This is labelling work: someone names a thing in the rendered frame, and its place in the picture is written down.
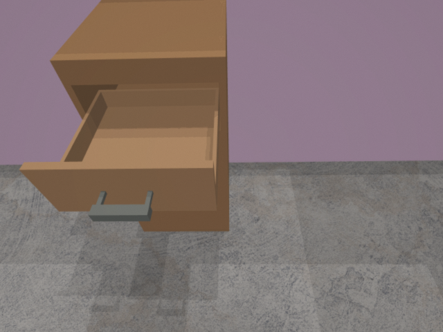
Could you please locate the cabinet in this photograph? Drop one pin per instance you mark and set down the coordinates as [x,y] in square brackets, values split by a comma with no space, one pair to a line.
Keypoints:
[154,44]

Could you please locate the drawer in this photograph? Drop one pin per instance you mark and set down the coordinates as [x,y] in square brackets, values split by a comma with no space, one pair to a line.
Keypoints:
[132,141]

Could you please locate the handle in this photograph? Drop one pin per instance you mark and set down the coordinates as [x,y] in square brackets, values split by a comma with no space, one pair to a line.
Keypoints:
[140,212]

